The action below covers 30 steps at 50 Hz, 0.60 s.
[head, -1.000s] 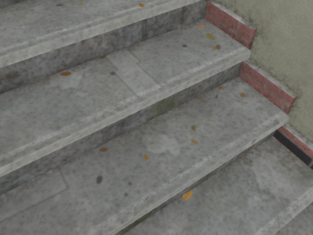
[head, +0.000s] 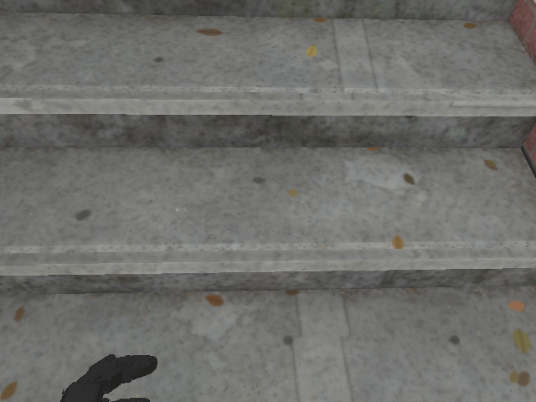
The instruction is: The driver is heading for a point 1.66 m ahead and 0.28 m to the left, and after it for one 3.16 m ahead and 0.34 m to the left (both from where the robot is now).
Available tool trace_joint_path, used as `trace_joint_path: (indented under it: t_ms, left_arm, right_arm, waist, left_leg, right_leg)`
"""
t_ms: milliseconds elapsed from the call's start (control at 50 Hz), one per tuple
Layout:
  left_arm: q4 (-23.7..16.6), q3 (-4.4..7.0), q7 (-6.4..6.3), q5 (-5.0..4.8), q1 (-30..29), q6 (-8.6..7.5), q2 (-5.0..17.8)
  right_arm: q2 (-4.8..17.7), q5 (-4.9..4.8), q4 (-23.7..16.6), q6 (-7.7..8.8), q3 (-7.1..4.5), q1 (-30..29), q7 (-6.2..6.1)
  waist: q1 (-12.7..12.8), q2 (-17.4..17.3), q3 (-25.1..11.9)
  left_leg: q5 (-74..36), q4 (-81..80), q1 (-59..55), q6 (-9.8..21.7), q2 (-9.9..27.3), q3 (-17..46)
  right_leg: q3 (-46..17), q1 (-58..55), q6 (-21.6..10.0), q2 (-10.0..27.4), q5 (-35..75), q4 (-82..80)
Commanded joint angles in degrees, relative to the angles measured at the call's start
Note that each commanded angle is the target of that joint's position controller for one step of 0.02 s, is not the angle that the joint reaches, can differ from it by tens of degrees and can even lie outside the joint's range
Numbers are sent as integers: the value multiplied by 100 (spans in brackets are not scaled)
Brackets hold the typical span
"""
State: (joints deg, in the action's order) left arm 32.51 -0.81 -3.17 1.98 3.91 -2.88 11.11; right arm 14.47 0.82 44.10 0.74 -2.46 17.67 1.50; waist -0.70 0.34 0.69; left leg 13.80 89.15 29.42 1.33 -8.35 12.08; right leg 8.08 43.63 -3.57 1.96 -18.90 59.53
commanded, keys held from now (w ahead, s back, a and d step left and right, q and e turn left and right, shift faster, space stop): q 0.26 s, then w+q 0.28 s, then w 0.46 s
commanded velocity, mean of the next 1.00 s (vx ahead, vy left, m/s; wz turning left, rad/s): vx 0.28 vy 0.00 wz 0.44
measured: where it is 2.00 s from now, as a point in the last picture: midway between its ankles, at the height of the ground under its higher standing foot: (120, 113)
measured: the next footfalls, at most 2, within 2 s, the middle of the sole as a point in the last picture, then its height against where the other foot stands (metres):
left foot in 0.38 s outside the picture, level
right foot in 0.86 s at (244, 349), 0.16 m higher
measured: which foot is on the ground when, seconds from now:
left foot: up 0.00-0.36, down 0.38-0.88, up 0.90-1.00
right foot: down 0.00-0.36, up 0.38-0.84, down 0.86-1.00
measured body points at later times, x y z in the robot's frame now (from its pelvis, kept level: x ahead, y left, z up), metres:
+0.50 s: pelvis +0.12 +0.06 +0.07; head +0.09 +0.09 +0.51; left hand +0.19 +0.34 -0.05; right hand +0.29 -0.16 -0.02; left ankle +0.09 +0.13 -0.65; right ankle +0.12 -0.09 -0.48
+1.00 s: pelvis +0.38 +0.09 +0.19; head +0.36 +0.08 +0.64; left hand +0.32 +0.35 +0.06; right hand +0.60 -0.07 +0.08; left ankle +0.23 +0.19 -0.33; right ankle +0.46 +0.04 -0.49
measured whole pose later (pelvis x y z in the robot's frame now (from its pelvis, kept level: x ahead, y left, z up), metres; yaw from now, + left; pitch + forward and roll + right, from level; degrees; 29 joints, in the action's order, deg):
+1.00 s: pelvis +0.38 +0.09 +0.19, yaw +26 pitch +0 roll -2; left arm 49.4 1.5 0.3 2.5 18.9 -2.6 13.3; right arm 12.9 -1.1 45.6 4.5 -1.2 14.7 2.6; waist 1.7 -1.3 -4.3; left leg 6.2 99.0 32.3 7.9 -7.0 11.7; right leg 8.6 29.4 -4.5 -0.6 -24.5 53.9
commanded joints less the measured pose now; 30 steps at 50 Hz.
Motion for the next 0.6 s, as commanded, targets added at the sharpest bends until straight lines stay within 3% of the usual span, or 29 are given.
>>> trace_joint_path:
  t_ms: [20,40,80,100,120,160,180,220,240,260,280,300,320,340,360,380,400,420,440,460,480,500,540,580,600]
  left_arm:
    - [246,17,-128,-80,71,14,-328]
    - [428,11,-73,-58,111,-47,-345]
    - [721,35,-4,-36,318,-106,-232]
    - [770,42,12,-12,418,-92,-193]
    - [792,120,18,-40,562,-14,73]
    - [687,197,-67,38,774,107,313]
    - [664,284,-157,-60,794,224,556]
    - [499,469,-257,-122,899,293,991]
    - [313,538,-226,-116,575,235,1178]
    - [245,571,-194,-134,448,170,1282]
    - [229,609,-151,-149,452,100,1371]
    - [299,654,-86,-231,445,70,1425]
    - [418,651,-23,-294,557,96,1327]
    - [577,597,48,-298,747,165,1098]
    - [660,498,127,-250,843,236,706]
    - [496,380,194,-172,558,228,237]
    - [110,415,171,-176,179,83,376]
    - [117,465,220,-324,-16,-64,526]
    - [131,454,275,-365,43,-182,532]
    - [262,374,282,-258,172,-235,345]
    - [311,319,288,-169,329,-264,266]
    - [311,300,330,-143,405,-265,229]
    - [306,185,409,-127,466,-258,-16]
    - [211,-9,526,-107,257,-251,-319]
    - [154,-72,566,-178,248,-237,-360]
  right_arm:
    - [-129,-35,-931,-109,141,-194,32]
    - [-262,-115,-859,-141,210,57,-2]
    - [-472,-199,-935,-133,316,-1,-134]
    - [-445,-167,-1091,-148,338,-190,-209]
    - [-459,-128,-1254,-157,375,-482,-259]
    - [-238,-124,-1420,-238,321,-786,-332]
    - [-312,-187,-1625,-272,411,-896,-358]
    - [-194,-153,-1865,-319,443,-1535,-302]
    - [25,-199,-1781,-384,337,-1616,-249]
    - [170,-214,-1696,-440,247,-1416,-228]
    - [284,-235,-1614,-472,155,-1178,-219]
    - [340,-222,-1606,-475,92,-1012,-198]
    - [346,-219,-1487,-453,39,-768,-178]
    - [405,-191,-1247,-403,-43,-376,-140]
    - [575,-160,-947,-317,-166,170,-97]
    - [1010,-72,-913,-241,-297,517,-96]
    - [1375,-43,-1248,-61,-338,585,-94]
    - [1071,-67,-1208,102,-282,438,-110]
    - [791,-93,-1120,166,-185,256,-147]
    - [477,-88,-1128,130,-97,99,-164]
    - [280,-13,-1092,76,-28,7,-177]
    - [83,13,-1035,57,45,52,-177]
    - [-1,60,-779,64,62,498,-235]
    - [-101,26,-247,28,99,1138,-195]
    - [-110,22,-49,16,123,1379,-187]
  waist:
    - [-360,-356,-149]
    - [-483,-313,-26]
    - [-471,-82,162]
    - [-426,-16,157]
    - [-337,200,58]
    - [-167,515,-196]
    - [-200,912,-238]
    - [145,853,-526]
    - [244,787,-763]
    - [209,802,-889]
    - [169,828,-964]
    - [89,942,-829]
    - [33,877,-694]
    - [-40,592,-547]
    - [-133,-93,-347]
    - [-203,-1404,-43]
    - [-438,-1770,-428]
    - [-386,-1243,-134]
    - [-154,-1070,209]
    - [-43,-728,146]
    - [15,-675,93]
    - [64,-533,41]
    - [2,-369,39]
    - [-134,-445,188]
    - [-142,-491,289]
  left_leg:
    - [235,1926,1542,-8,765,-449]
    - [48,2107,1362,88,773,-587]
    - [-500,1776,1558,118,812,-627]
    - [-842,1417,1709,38,894,-552]
    - [-1081,1136,1988,-118,967,-677]
    - [-1375,1030,2318,-388,1091,-690]
    - [-577,-378,2272,-507,1264,-862]
    - [558,-2137,1196,-555,1323,-1343]
    - [876,-2533,303,-496,1263,-1656]
    - [451,-2719,-280,-410,1228,-1689]
    - [241,-2925,-714,-268,1254,-1637]
    - [485,-3443,-1024,-93,1254,-1608]
    - [812,-4125,-1307,89,1118,-1740]
    - [1190,-4890,-1672,245,837,-1921]
    - [1336,-5643,-2073,416,654,-1727]
    - [1670,-6271,-2639,952,1690,430]
    - [3302,-7772,-2886,1960,2700,3500]
    - [4019,-8261,-2566,2100,2929,4080]
    - [3334,-8019,-2477,1903,2803,3506]
    - [2449,-7625,-2505,1682,2480,2819]
    - [1985,-7340,-2333,1572,2221,2256]
    - [1750,-7185,-2166,1481,1985,1887]
    - [1013,-7025,-2212,1524,1789,1496]
    - [486,-7118,-2648,1570,1958,1524]
    - [444,-7125,-2917,1519,2083,1502]
  right_leg:
    - [-2468,-1076,-624,1271,-910,-2888]
    - [-1933,-771,-549,1156,-740,-2907]
    - [-1152,-721,-546,1097,-396,-3026]
    - [-994,-798,-552,1147,-85,-3097]
    - [-871,-1176,-617,1203,202,-3143]
    - [-996,-1749,-764,1507,362,-3258]
    - [-834,-2085,-747,1558,591,-3653]
    - [-472,-2099,-603,1470,422,-3730]
    - [-359,-1966,-561,1620,419,-3887]
    - [-471,-1854,-607,1861,193,-3884]
    - [-571,-1784,-610,2113,-594,-4000]
    - [-563,-1776,-498,2130,-1173,-4047]
    - [-446,-1801,-396,2008,-1692,-3856]
    - [-203,-1803,-298,1679,-1925,-3279]
    - [198,-1540,-154,1164,-1896,-1878]
    - [465,174,253,685,-1672,799]
    - [-768,1487,509,-70,-1235,2209]
    - [-1298,1866,552,66,-773,3211]
    - [-1401,2301,516,145,-109,3711]
    - [-1290,2343,564,151,371,4237]
    - [-1189,2374,595,119,652,4670]
    - [-1144,2322,572,92,839,5063]
    - [-1007,2635,490,42,770,5770]
    - [-876,3680,384,28,295,7054]
    - [-937,4231,327,97,28,7429]
Velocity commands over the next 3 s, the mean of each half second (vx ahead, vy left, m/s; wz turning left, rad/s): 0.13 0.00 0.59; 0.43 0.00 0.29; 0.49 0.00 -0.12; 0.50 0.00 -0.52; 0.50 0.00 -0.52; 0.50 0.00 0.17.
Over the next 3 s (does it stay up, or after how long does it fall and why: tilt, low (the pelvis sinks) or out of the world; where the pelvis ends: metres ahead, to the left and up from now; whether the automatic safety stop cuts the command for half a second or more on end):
stays up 1.42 0.10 0.76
